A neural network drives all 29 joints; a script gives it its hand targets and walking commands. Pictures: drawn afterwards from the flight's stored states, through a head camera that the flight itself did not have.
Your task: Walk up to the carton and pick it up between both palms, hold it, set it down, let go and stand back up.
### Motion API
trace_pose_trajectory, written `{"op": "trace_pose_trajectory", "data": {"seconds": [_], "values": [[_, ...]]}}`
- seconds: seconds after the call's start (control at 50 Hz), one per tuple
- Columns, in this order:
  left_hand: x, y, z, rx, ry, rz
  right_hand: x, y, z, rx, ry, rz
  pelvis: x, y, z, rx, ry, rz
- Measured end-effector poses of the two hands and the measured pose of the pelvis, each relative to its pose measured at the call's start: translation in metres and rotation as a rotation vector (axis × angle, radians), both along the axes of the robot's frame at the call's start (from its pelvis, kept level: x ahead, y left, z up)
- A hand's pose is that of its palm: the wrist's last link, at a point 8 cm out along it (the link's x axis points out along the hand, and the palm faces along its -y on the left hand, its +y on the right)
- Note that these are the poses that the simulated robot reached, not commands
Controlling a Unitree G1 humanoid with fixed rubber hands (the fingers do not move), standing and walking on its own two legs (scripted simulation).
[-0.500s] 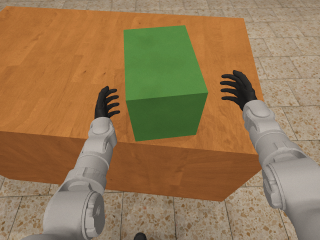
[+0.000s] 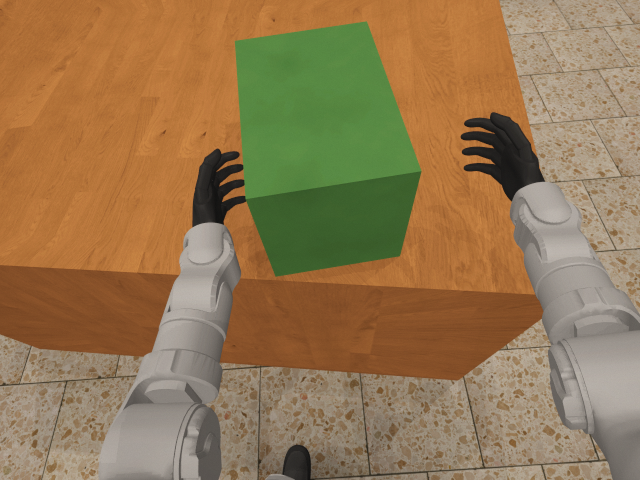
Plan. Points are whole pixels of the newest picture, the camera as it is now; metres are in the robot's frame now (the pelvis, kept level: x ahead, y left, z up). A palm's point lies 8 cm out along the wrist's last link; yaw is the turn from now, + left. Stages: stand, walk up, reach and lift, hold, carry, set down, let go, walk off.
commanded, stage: set down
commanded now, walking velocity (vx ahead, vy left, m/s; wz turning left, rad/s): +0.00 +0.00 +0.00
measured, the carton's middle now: (320, 152) +0.56 +0.11 +0.00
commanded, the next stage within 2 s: none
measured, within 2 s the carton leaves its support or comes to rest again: neither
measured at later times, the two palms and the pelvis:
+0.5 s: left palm (213, 245) +0.36 +0.20 +0.05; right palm (535, 208) +0.45 -0.16 +0.07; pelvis -0.01 -0.01 +0.00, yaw +1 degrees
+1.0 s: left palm (191, 301) +0.29 +0.21 +0.03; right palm (537, 283) +0.38 -0.17 +0.03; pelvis -0.01 +0.00 +0.00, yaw +3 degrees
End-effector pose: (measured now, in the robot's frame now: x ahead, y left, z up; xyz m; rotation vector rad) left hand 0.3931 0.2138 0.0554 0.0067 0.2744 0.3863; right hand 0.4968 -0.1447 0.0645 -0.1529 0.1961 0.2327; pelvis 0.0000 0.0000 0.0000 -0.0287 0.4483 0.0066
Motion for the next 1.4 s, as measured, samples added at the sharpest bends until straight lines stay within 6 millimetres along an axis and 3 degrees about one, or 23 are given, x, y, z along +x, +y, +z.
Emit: {"op": "trace_pose_trajectory", "data": {"seconds": [0.1,0.22,0.3,0.38,0.48,0.6,0.88,0.96,1.08,1.18,1.3,1.4], "values": [[-0.021,0.007,-0.009,0.001,0.014,0.014,-0.013,0.004,-0.004,-0.013,-0.012,0.029,0.008,0.003,0.004,0.007,-0.042,-0.003],[-0.055,0.023,-0.017,0.008,0.028,0.059,-0.044,0.01,-0.029,-0.023,0.033,0.065,0.01,0.004,0.007,0.012,-0.11,0.021],[-0.066,0.027,-0.019,-0.009,0.044,0.08,-0.059,0.004,-0.04,-0.014,0.081,0.056,0.004,0.002,0.006,0.01,-0.125,0.036],[-0.056,0.019,-0.014,-0.026,0.04,0.058,-0.057,-0.004,-0.025,0.018,0.056,0.032,-0.003,-0.001,0.002,0.007,-0.109,0.039],[-0.038,-0.009,-0.004,-0.044,0.02,-0.02,-0.05,-0.01,0.004,0.011,0.016,0.023,-0.009,-0.005,0.001,0.008,-0.106,0.025],[-0.039,-0.024,0.0,-0.056,0.008,-0.036,-0.053,-0.021,0.017,-0.035,0.038,-0.001,-0.009,-0.008,0.004,0.011,-0.152,0.018],[-0.109,0.015,-0.035,-0.042,0.072,0.057,-0.119,-0.023,-0.038,0.002,0.124,-0.011,-0.007,-0.004,0.006,0.016,-0.26,0.051],[-0.106,0.009,-0.033,-0.05,0.07,0.039,-0.123,-0.024,-0.039,0.035,0.125,-0.019,-0.011,-0.002,0.004,0.013,-0.245,0.055],[-0.085,-0.019,-0.024,-0.066,0.053,-0.041,-0.115,-0.031,-0.023,0.014,0.109,-0.03,-0.014,-0.003,0.003,0.017,-0.241,0.041],[-0.088,-0.033,-0.027,-0.077,0.058,-0.062,-0.121,-0.044,-0.021,-0.042,0.122,-0.056,-0.011,-0.006,0.007,0.017,-0.285,0.028],[-0.12,-0.021,-0.045,-0.057,0.078,-0.021,-0.151,-0.057,-0.044,-0.058,0.154,-0.08,-0.007,-0.008,0.009,0.019,-0.338,0.038],[-0.151,-0.002,-0.064,-0.036,0.137,0.027,-0.18,-0.054,-0.066,-0.036,0.189,-0.076,-0.005,-0.008,0.008,0.024,-0.357,0.046]]}}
